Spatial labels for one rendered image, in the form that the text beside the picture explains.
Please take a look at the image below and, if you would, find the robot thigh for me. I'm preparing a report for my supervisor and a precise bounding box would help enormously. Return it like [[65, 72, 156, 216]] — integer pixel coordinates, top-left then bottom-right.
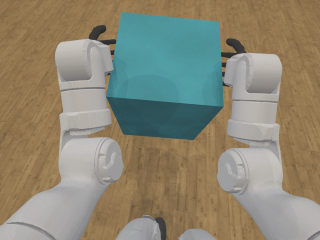
[[115, 217, 160, 240], [178, 228, 217, 240]]

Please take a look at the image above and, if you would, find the robot left forearm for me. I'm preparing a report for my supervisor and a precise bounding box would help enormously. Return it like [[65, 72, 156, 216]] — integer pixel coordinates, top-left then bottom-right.
[[55, 39, 114, 172]]

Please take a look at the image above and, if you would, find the carton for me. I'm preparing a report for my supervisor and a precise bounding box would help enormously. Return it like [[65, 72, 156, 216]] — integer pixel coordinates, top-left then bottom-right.
[[106, 12, 224, 140]]

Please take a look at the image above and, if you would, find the robot right upper arm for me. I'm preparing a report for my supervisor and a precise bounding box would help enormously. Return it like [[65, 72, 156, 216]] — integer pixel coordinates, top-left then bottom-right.
[[217, 148, 320, 240]]

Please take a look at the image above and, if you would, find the robot right thigh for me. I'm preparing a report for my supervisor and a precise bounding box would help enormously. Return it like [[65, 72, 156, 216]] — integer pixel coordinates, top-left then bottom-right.
[[178, 228, 217, 240]]

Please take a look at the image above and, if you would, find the robot left hand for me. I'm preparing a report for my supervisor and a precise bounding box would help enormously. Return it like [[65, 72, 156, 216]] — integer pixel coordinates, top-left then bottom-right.
[[89, 25, 117, 76]]

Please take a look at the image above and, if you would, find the robot right hand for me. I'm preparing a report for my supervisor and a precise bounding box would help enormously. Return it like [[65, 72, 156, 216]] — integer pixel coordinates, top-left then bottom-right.
[[221, 38, 247, 87]]

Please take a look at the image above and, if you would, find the robot left thigh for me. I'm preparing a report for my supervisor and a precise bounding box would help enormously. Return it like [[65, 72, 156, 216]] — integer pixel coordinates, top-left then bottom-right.
[[115, 217, 160, 240]]

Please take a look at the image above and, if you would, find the robot left upper arm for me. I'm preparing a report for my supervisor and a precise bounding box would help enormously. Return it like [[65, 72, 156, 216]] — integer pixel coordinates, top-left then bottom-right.
[[0, 137, 124, 240]]

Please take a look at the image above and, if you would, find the robot right forearm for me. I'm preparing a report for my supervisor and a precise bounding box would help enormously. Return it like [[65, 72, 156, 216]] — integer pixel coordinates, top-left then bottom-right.
[[223, 53, 283, 174]]

